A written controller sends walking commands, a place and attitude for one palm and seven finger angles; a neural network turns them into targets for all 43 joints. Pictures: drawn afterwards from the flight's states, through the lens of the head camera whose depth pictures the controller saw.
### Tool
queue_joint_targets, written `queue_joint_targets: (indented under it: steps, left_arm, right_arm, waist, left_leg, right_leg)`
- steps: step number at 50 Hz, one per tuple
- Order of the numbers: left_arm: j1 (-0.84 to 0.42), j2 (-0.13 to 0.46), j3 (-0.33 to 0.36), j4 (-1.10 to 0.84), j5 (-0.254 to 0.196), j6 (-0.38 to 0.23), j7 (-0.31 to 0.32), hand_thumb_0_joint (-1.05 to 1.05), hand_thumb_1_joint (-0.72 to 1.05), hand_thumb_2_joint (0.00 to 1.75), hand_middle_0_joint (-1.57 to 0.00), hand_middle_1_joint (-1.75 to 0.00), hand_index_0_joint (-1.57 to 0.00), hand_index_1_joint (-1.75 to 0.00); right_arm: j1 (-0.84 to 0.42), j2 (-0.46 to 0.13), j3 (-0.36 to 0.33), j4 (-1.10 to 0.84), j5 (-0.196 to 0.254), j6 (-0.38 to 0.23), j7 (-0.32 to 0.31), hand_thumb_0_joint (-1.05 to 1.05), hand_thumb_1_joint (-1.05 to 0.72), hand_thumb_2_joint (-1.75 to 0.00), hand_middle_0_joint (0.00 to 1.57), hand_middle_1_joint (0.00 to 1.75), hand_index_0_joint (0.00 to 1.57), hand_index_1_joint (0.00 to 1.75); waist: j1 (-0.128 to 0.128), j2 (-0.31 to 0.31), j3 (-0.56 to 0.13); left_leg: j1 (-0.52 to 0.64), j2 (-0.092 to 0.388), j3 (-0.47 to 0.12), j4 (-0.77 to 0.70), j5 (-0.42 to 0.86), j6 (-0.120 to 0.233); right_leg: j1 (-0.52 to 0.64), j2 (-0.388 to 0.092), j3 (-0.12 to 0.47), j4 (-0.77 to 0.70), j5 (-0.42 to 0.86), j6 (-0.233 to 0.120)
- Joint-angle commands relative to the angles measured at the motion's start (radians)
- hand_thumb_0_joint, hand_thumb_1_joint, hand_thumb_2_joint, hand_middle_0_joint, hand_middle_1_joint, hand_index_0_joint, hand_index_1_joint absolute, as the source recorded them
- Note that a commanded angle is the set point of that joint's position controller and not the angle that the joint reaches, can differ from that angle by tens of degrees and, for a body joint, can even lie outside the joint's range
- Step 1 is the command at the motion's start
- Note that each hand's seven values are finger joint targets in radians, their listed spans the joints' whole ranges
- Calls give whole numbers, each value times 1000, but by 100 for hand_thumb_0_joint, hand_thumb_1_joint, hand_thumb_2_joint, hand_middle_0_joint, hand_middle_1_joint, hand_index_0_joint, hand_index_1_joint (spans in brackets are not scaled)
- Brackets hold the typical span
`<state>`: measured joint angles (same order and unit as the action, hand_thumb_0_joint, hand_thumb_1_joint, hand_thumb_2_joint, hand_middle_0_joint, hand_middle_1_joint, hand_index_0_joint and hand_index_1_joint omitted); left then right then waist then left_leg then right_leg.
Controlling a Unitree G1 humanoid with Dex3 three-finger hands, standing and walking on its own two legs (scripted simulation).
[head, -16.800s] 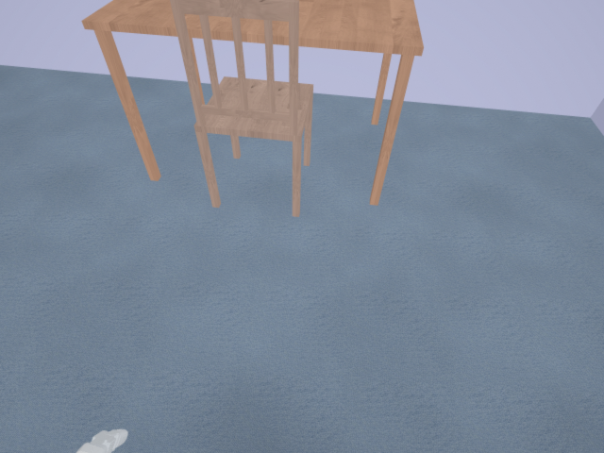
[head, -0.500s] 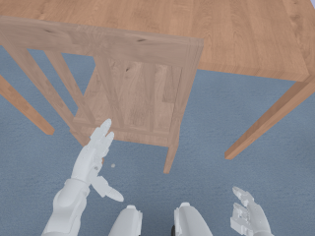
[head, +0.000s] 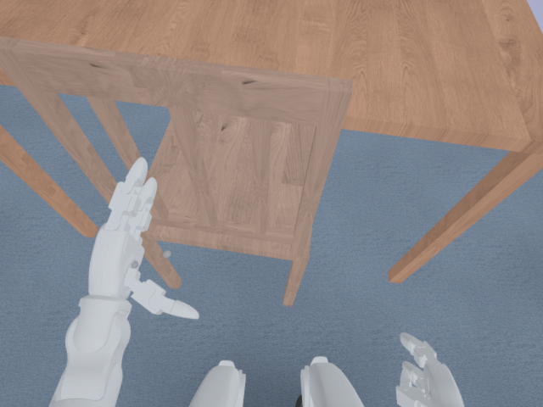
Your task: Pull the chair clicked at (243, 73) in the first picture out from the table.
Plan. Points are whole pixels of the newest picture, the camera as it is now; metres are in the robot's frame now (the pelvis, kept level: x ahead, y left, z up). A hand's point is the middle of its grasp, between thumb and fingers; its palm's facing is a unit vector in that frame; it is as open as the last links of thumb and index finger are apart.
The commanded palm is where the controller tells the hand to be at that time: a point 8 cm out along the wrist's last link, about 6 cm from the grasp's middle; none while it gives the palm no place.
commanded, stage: aim the fingers beside a spindle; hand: left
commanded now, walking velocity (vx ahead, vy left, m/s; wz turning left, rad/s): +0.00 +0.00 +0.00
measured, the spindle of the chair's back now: (199, 178) +0.45 +0.13 +0.02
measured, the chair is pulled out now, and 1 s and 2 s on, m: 0.00 0.00 0.00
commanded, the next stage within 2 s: push the fingers through the gap in 1.04 s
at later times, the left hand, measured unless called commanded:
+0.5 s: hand (192, 278) +0.30 +0.13 -0.02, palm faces -0.22 -0.97 +0.03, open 17.0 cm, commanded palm +0.30 +0.18 +0.01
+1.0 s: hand (184, 278) +0.28 +0.12 +0.04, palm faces -0.16 -0.99 -0.03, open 16.9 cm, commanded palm +0.29 +0.20 +0.03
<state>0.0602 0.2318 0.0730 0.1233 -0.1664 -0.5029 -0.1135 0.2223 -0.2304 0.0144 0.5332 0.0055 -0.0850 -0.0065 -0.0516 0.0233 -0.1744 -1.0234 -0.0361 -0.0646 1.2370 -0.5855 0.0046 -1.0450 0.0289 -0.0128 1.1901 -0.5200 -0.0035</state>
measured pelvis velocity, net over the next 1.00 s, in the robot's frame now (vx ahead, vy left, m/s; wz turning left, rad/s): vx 0.00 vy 0.00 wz -0.01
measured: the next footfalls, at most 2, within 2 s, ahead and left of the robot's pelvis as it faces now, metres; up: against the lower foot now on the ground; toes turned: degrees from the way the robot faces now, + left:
none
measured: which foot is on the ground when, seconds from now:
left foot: down 0.00-1.00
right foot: down 0.00-1.00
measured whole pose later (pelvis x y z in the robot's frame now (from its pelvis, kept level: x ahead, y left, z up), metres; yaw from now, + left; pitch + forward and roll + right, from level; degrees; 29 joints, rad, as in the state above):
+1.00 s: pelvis +0.00 +0.00 +0.00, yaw +0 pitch +21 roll -1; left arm 0.14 0.22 0.01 0.08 -0.17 -0.44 -0.15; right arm 0.21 -0.22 0.01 0.51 0.02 -0.09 -0.03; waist -0.06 0.00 -0.14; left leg -1.01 -0.03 -0.06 1.24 -0.58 0.00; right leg -1.04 0.03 -0.01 1.19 -0.52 0.00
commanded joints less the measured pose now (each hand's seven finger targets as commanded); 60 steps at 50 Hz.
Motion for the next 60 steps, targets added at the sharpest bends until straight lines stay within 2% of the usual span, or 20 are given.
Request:
queue_joint_targets:
  steps: [1,5,7,9,10,14,16,18,22,26,30,35,40,43,45,50,53,55,57,60]
  left_arm:
    - [-128,-43,-72,274,21,82,-83,0,-50,30,-6,-8,-6,-8]
    - [-141,-79,-166,111,-38,152,-220,0,-50,30,-6,-8,-6,-8]
    - [-237,90,-19,-218,-63,77,-181,0,-50,30,-6,-8,-6,-8]
    - [-207,209,116,-448,-82,-20,-82,0,-50,30,-6,-8,-6,-8]
    - [-167,297,197,-476,-70,-39,-23,0,-50,30,-6,-8,-6,-8]
    - [-189,138,125,-217,-7,-57,89,0,-50,30,-6,-8,-6,-8]
    - [-160,50,48,104,27,-10,47,0,-50,30,-6,-8,-6,-8]
    - [-137,-28,-60,255,29,64,-54,0,-50,30,-6,-8,-6,-8]
    - [-193,-93,-190,162,-26,152,-223,0,-50,30,-6,-8,-6,-8]
    - [-330,225,114,-416,-82,2,-103,0,-50,30,-6,-8,-6,-8]
    - [-215,281,220,-402,-39,-39,65,0,-50,30,-6,-8,-6,-8]
    - [-30,-37,-29,255,23,73,-27,0,-50,30,-6,-8,-6,-8]
    - [-112,-100,-193,115,-50,154,-236,0,-50,30,-6,-8,-6,-8]
    - [-284,164,60,-336,-81,2,-142,0,-50,30,-6,-8,-6,-8]
    - [-230,331,217,-443,-66,-57,-33,0,-50,30,-6,-8,-6,-8]
    - [-201,150,125,-169,-13,-67,61,0,-50,30,-6,-8,-6,-8]
    - [-74,-28,-51,242,6,63,-71,0,-50,30,-6,-8,-6,-8]
    - [-93,-126,-182,253,-14,152,-184,0,-50,30,-6,-8,-6,-8]
    - [-84,-125,-212,225,-39,192,-247,0,-50,30,-6,-8,-6,-8]
    - [-406,127,7,-127,-59,85,-175,0,-50,30,-6,-8,-6,-8]
  right_arm:
    - [-5,-170,-44,-111,31,-10,14,0,-90,-90,20,30,20,30]
    - [-1,-177,-62,-187,49,-9,5,0,-90,-90,20,30,20,30]
    - [-8,-161,-71,-204,31,-24,-11,0,-90,-90,20,30,20,30]
    - [11,-134,-60,-189,17,-50,-21,0,-90,-90,20,30,20,30]
    - [23,-135,-54,-171,11,-51,-24,0,-90,-90,20,30,20,30]
    - [-15,-108,-42,-115,2,-34,-14,0,-90,-90,20,30,20,30]
    - [-6,-131,-40,-83,3,-19,3,0,-90,-90,20,30,20,30]
    - [-11,-164,-42,-110,27,-4,13,0,-90,-90,20,30,20,30]
    - [3,-184,-58,-174,51,-5,1,0,-90,-90,20,30,20,30]
    - [4,-152,-63,-184,18,-43,-29,0,-90,-90,20,30,20,30]
    - [6,-109,-42,-138,8,-38,-31,0,-90,-90,20,30,20,30]
    - [-4,-148,-46,-103,17,0,20,0,-90,-90,20,30,20,30]
    - [-8,-174,-58,-191,55,-5,6,0,-90,-90,20,30,20,30]
    - [-11,-147,-67,-192,23,-40,-23,0,-90,-90,20,30,20,30]
    - [20,-140,-51,-156,9,-53,-33,0,-90,-90,20,30,20,30]
    - [-28,-114,-40,-100,7,-40,-21,0,-90,-90,20,30,20,30]
    - [-8,-157,-43,-99,23,-17,10,0,-90,-90,20,30,20,30]
    - [-12,-177,-47,-151,56,-12,12,0,-90,-90,20,30,20,30]
    - [-2,-189,-55,-175,64,-8,5,0,-90,-90,20,30,20,30]
    - [-13,-177,-63,-173,28,-22,-27,0,-90,-90,20,30,20,30]
  waist:
    - [-64,-98,-98]
    - [-35,-16,-328]
    - [9,50,-535]
    - [53,125,-595]
    - [65,143,-571]
    - [-17,20,-294]
    - [-70,-64,-135]
    - [-65,-89,-87]
    - [-49,-24,-285]
    - [38,131,-627]
    - [37,102,-489]
    - [-52,-103,-101]
    - [-54,-77,-266]
    - [15,68,-521]
    - [48,129,-530]
    - [-24,57,-287]
    - [-57,-45,-119]
    - [-57,-68,-149]
    - [-48,-59,-229]
    - [-33,-9,-416]
  left_leg:
    - [18,15,25,-141,134,16]
    - [148,16,26,-144,276,25]
    - [262,22,21,-139,433,23]
    - [366,23,22,-159,560,2]
    - [364,24,14,-171,574,-12]
    - [191,29,13,-132,414,-2]
    - [52,25,16,-110,226,9]
    - [8,17,19,-136,102,14]
    - [129,14,17,-150,203,26]
    - [361,22,12,-145,502,8]
    - [301,23,14,-157,558,-6]
    - [26,19,31,-132,202,12]
    - [111,13,28,-142,236,30]
    - [261,17,27,-135,421,24]
    - [311,17,28,-158,489,4]
    - [180,24,15,-128,375,4]
    - [36,19,23,-137,152,8]
    - [88,14,22,-173,142,20]
    - [124,15,20,-170,183,26]
    - [168,19,13,-118,285,28]
  right_leg:
    - [119,-14,-24,-165,80,-24]
    - [235,-29,-18,-150,237,-33]
    - [332,-36,-3,-122,376,-29]
    - [356,-31,-5,-112,438,-37]
    - [339,-22,-12,-103,427,-42]
    - [205,-16,-26,-95,313,-24]
    - [110,-8,-32,-122,165,-17]
    - [90,-11,-28,-158,40,-25]
    - [201,-28,-19,-167,157,-35]
    - [327,-31,0,-110,392,-35]
    - [332,-21,-10,-95,439,-37]
    - [141,-9,-28,-154,165,-22]
    - [244,-29,-10,-177,223,-27]
    - [340,-33,11,-129,372,-29]
    - [343,-21,3,-115,388,-38]
    - [191,-12,-19,-107,271,-27]
    - [113,-8,-29,-157,93,-24]
    - [168,-16,-21,-196,88,-33]
    - [213,-25,-23,-194,145,-31]
    - [231,-29,-9,-126,241,-24]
